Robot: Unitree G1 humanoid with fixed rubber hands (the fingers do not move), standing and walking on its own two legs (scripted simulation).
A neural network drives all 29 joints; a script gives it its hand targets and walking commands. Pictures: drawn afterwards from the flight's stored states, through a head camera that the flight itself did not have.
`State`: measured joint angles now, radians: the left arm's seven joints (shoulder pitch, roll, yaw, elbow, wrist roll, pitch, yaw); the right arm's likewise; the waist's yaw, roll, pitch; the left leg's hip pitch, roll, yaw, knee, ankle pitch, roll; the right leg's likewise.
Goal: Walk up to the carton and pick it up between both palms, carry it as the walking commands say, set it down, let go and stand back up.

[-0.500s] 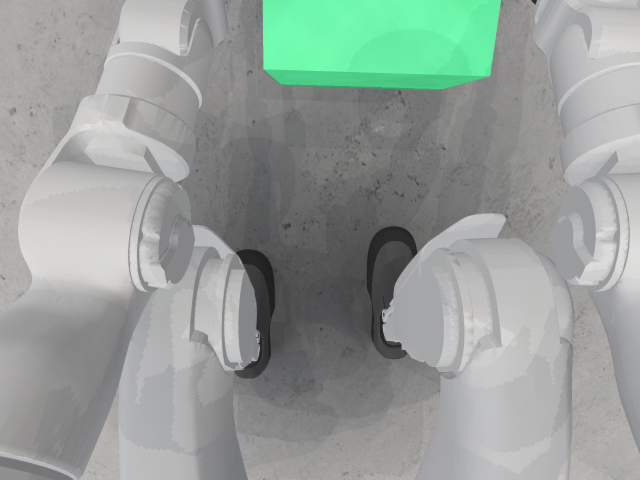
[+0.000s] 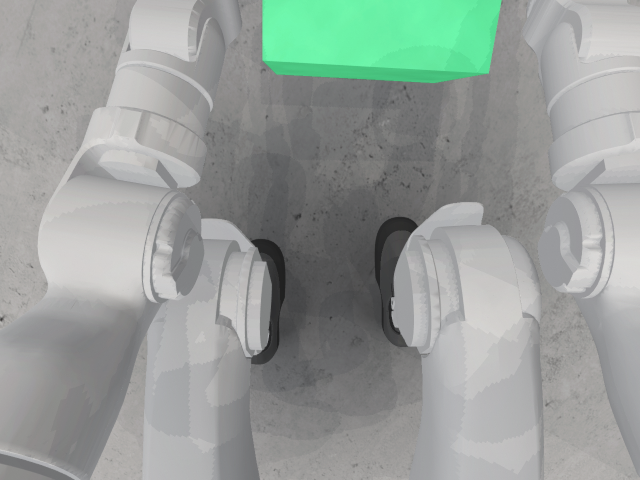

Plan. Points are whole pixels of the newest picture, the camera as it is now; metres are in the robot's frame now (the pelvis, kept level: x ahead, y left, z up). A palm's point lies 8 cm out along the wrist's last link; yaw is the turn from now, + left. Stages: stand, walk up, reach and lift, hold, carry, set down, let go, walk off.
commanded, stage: reach and lift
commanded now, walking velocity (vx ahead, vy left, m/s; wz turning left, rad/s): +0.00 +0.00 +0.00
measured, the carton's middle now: out of the picture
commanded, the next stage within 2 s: none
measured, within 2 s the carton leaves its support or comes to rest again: neither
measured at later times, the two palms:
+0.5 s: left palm out of the picture +0.57 +0.05 -0.10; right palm out of the picture +0.53 -0.23 -0.12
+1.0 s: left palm out of the picture +0.55 +0.05 -0.03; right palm out of the picture +0.52 -0.23 -0.05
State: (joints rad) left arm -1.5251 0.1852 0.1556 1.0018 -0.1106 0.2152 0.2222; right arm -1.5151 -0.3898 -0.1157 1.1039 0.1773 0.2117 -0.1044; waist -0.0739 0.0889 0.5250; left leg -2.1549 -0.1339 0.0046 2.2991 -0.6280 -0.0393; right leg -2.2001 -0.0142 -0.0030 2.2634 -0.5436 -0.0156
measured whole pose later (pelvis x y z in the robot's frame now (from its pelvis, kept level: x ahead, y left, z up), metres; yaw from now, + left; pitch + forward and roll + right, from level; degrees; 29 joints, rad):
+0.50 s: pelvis +0.00 -0.01 +0.03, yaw -1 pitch +28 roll +3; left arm -1.47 0.12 0.27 0.78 -0.01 0.29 0.34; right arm -1.48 -0.28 -0.17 0.84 0.10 0.33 -0.28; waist -0.08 0.07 0.53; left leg -2.06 -0.13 0.00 2.19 -0.64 -0.07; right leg -2.14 0.06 0.03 2.17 -0.53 -0.01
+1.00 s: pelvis -0.03 +0.00 +0.07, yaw -2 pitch +26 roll +3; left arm -1.49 0.08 0.33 0.73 0.06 0.37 0.33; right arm -1.49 -0.25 -0.29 0.78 -0.01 0.42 -0.23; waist -0.06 0.05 0.53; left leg -1.95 -0.13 -0.01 2.05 -0.55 -0.07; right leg -2.02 0.08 0.05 2.02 -0.44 0.02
